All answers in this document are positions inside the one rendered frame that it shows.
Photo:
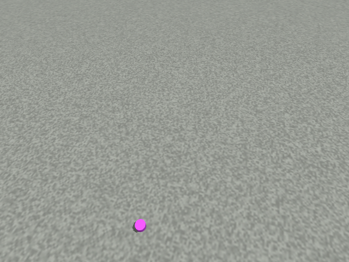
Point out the tin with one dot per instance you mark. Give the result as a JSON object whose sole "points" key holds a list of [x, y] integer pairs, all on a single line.
{"points": [[140, 225]]}

